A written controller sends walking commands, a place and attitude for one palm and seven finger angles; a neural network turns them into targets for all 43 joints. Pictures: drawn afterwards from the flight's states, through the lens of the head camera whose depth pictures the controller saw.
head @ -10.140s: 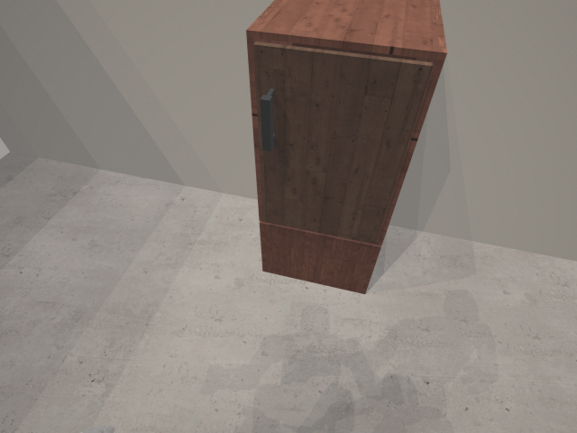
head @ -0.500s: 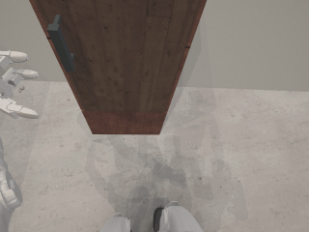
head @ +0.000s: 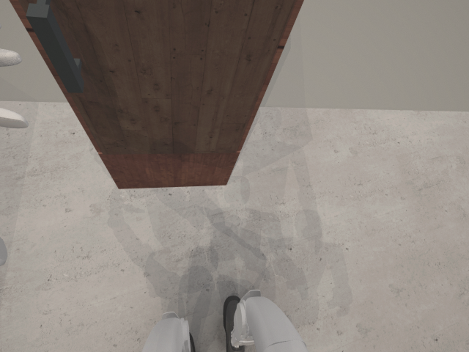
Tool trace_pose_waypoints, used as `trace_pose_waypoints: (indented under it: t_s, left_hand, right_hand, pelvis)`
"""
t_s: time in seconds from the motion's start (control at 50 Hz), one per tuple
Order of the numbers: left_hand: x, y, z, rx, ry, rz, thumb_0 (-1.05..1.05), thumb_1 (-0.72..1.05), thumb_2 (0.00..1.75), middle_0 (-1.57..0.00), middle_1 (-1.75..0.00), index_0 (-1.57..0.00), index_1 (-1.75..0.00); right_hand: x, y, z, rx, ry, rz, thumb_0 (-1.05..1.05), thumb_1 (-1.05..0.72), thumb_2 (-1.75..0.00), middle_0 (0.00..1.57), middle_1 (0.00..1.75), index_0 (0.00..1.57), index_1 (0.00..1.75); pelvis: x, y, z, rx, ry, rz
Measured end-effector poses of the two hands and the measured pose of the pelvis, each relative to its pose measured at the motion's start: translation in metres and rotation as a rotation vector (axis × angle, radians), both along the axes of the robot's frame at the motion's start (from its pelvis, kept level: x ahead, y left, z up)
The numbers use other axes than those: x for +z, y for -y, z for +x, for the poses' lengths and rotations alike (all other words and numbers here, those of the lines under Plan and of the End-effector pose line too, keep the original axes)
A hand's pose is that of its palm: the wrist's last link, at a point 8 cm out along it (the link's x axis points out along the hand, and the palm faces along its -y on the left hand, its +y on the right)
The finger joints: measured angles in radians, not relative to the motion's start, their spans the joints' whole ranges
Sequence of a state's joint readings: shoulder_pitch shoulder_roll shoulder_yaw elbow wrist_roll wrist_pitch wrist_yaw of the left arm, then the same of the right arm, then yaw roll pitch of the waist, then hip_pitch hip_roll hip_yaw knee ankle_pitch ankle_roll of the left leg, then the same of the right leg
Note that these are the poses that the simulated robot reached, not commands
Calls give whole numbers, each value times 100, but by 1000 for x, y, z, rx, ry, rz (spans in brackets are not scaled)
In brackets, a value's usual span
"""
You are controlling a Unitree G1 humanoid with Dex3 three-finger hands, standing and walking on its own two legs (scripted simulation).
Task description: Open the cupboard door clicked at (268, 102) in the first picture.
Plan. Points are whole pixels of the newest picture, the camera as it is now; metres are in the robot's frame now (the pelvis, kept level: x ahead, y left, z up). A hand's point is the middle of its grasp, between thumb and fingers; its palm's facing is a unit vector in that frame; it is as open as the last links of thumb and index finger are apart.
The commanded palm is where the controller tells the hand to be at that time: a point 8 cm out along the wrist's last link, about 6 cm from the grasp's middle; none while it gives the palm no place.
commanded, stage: move the hooked fingers beside the handle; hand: left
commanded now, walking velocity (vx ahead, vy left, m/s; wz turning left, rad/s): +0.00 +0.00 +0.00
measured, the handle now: (61, 44) +0.58 +0.22 +0.07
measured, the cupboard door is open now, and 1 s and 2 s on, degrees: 0 0 0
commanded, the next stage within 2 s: slide the fingers in behind the handle in 1.00 s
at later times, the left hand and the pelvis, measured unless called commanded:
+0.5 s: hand (5, 57) +0.55 +0.29 +0.07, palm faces +0.00 -1.00 -0.03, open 13.9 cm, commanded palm +0.53 +0.31 +0.07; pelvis +0.02 +0.00 +0.00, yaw -2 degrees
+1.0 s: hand (4, 63) +0.53 +0.28 +0.08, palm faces +0.00 -1.00 -0.03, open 14.0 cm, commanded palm +0.52 +0.31 +0.07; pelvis +0.02 -0.01 +0.00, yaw -2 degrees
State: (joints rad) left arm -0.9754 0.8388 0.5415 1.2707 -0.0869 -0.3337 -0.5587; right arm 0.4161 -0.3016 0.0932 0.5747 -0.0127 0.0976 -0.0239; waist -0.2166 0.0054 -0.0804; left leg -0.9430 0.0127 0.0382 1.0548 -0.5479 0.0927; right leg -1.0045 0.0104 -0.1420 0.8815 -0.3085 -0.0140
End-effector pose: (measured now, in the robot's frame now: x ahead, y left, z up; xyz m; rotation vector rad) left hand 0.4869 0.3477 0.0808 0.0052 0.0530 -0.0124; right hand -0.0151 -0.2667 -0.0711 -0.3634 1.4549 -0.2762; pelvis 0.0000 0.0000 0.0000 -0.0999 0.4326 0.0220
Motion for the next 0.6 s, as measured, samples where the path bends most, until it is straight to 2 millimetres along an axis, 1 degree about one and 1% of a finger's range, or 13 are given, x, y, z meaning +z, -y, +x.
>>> trace_pose_waypoints:
  t_s: [0.22, 0.3, 0.38, 0.44, 0.52, 0.6]
  left_hand:
    - [3, 3, 39, 3, 5, 8, -1, -50, 30, -30, -120, -30, -120]
    - [2, 5, 49, 1, -1, 10, -1, -50, 30, -30, -120, -30, -120]
    - [0, 4, 49, 7, 1, 24, -1, -50, 30, -30, -120, -31, -122]
    - [-4, 4, 46, 6, -15, 23, -1, -50, 30, -30, -120, -31, -121]
    - [-5, 4, 40, 12, -12, 24, -1, -50, 30, -30, -120, -31, -121]
    - [-3, 6, 36, 15, -3, 18, -2, -50, 30, -30, -120, -30, -120]
  right_hand:
    - [4, -10, -24, -55, -102, -3, 0, -90, -90, 20, 30, 21, 30]
    - [6, -13, -31, -80, -129, 3, 0, -90, -90, 20, 30, 21, 30]
    - [9, -16, -33, -99, -145, 20, 0, -90, -90, 20, 30, 20, 30]
    - [10, -17, -30, -103, -146, 32, 0, -90, -90, 20, 30, 21, 30]
    - [11, -14, -20, -97, -127, 36, 0, -90, -90, 20, 30, 21, 30]
    - [11, -8, -6, -78, -97, 35, 0, -90, -90, 20, 30, 21, 30]
  pelvis:
    - [-4, -2, 7, -1, -47, -16]
    - [-3, -2, 10, -8, -61, -19]
    - [-1, -1, 14, -19, -64, -15]
    - [1, 0, 18, -26, -60, -14]
    - [4, 1, 22, -27, -52, -13]
    - [6, 2, 26, -26, -38, -12]
